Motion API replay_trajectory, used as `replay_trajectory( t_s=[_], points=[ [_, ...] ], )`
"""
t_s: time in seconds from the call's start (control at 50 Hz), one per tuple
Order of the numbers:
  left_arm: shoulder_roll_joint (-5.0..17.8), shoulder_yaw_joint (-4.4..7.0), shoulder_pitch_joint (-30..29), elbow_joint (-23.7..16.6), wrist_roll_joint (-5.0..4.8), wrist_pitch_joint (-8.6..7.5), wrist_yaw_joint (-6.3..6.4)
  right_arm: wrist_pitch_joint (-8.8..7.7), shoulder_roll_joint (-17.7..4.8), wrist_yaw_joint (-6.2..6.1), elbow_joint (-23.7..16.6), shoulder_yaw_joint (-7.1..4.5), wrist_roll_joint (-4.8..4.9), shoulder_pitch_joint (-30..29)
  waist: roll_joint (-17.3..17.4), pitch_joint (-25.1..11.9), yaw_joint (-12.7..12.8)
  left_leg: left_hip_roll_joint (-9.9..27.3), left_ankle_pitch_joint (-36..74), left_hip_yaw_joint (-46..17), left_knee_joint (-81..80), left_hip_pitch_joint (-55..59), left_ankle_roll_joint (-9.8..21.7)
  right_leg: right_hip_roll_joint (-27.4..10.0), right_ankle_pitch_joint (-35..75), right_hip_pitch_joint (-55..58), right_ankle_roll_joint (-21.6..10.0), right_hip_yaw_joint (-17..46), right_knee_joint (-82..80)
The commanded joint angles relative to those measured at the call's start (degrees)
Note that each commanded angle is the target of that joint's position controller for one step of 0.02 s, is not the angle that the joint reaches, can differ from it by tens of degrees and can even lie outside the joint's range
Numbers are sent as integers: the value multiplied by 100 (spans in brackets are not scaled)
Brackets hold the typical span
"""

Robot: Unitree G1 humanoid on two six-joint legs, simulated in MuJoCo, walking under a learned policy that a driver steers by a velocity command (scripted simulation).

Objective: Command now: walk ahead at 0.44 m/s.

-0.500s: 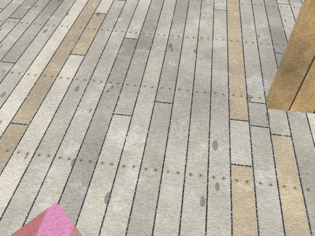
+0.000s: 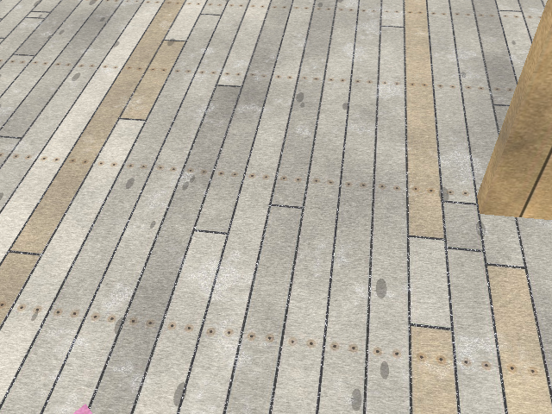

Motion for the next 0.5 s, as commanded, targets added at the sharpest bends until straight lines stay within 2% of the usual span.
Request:
replay_trajectory(
  t_s=[0.02, 0.1, 0.16, 0.2, 0.22, 0.24, 0.26, 0.28, 0.3, 0.32, 0.34, 0.36, 0.4, 0.44, 0.5],
  points=[
    [511, 31, 595, -1, -18, -114, 30, 21, -168, 30, -343, -31, 14, -341, -571, 704, -37, 100, 362, 129, -24, -1465, -128, -1434, 2167, 538, -495, 1155, -808],
    [502, -26, 673, -7, -4, -119, 53, 51, -25, 27, -823, 72, 73, -1499, -659, 917, 121, -81, 782, 465, -1351, -1155, -178, -1252, 3128, 214, -475, 735, -827],
    [639, -12, 727, 31, 4, -137, 84, 51, -60, 4, -1006, 112, 127, -1833, -793, 925, 141, -265, 965, 652, -2265, -464, 8, -1335, 3856, 250, -456, 599, -778],
    [756, 15, 578, 25, 4, -163, 94, 29, -239, -65, -976, 51, 129, -1496, -802, 686, -99, -458, 862, 680, -2507, 196, 253, -1433, 5240, 486, -390, 476, -263],
    [830, 41, 499, 16, 8, -166, 106, -1, -363, -108, -851, -10, 130, -1032, -807, 418, -316, -588, 733, 660, -2562, 683, 366, -1452, 5911, 634, -342, 419, 298],
    [901, 67, 412, 2, 14, -145, 109, -46, -497, -151, -602, -92, 142, -251, -782, 11, -631, -687, 704, 601, -2747, 1409, 484, -1427, 6138, 694, -300, 370, 1180],
    [943, 84, 289, -31, -17, -123, 93, -92, -620, -199, -322, -177, 105, 616, -683, -393, -1018, -535, 897, 451, -3133, 2516, 601, -1283, 5471, 245, -243, 260, 2301],
    [703, 30, 383, -163, -36, -114, 53, -115, -1066, -246, -168, -308, -41, 1453, -145, -988, -1197, 691, -137, -913, -3228, 3763, 842, -973, 3330, -819, -216, 92, 3980],
    [46, -40, 1117, -199, -181, -69, -26, -86, -1406, -193, -221, -377, -111, 1405, 1032, -1478, -657, 2258, -401, -3982, -3941, 4886, 1789, 144, -1507, -2797, -22, 101, 6193],
    [639, 99, 533, -264, -48, -35, -23, -45, -1150, -135, -256, -354, 129, 880, 198, -1002, -621, 1956, -1452, -4198, -4544, 4241, 1687, -160, -1043, -3327, -155, 674, 6460],
    [721, 142, -111, -506, -5, -53, -50, -70, -782, -122, -376, -245, 183, 241, 79, -95, -413, 1793, -1453, -3242, -4746, 3302, 1459, -460, -418, -3497, -184, 616, 6168],
    [659, 151, -376, -564, 15, -72, -63, -135, -468, -100, -388, -166, 155, -2, -208, 274, -270, 1549, -683, -2650, -4933, 2594, 1291, -632, -98, -3257, -184, 595, 5847],
    [435, 147, -243, -524, 118, 54, -111, -238, -128, -151, -218, -43, 131, 119, -140, 389, 66, 1115, 417, -1709, -5047, 1848, 992, -823, 10, -2642, -71, 579, 5348],
    [291, 144, -261, -559, 134, 164, -155, -328, -188, -183, -74, -25, 132, 467, -52, 404, 157, 983, 1158, -1298, -5085, 1735, 952, -847, 27, -2584, 39, 450, 5030],
    [388, 165, -1005, -853, 142, 263, -200, -356, -409, -194, 3, -37, 141, 818, 46, 607, 101, 852, 1464, -905, -5264, 1826, 897, -970, 523, -3184, 186, 239, 4424]
  ],
)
